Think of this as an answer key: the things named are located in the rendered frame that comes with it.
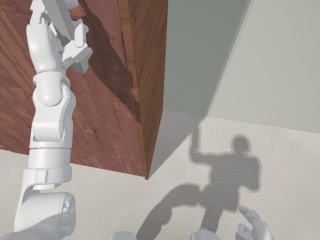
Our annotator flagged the robot left hand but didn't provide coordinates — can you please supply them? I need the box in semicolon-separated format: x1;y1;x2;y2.
26;0;90;75

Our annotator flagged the robot right hand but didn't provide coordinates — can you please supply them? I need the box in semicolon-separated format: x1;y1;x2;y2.
235;205;274;240

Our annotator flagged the wardrobe door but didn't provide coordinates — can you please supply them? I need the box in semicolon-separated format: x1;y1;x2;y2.
0;0;145;177

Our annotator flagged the left robot upper arm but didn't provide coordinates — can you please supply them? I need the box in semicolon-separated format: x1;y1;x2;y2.
0;192;76;240

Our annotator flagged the left robot forearm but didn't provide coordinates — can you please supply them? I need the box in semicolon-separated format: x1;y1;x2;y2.
14;71;76;232

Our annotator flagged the robot right thigh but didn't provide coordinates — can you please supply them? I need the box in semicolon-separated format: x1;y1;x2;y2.
190;229;221;240

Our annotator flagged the handle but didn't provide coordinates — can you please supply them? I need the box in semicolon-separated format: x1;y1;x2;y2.
42;0;93;74

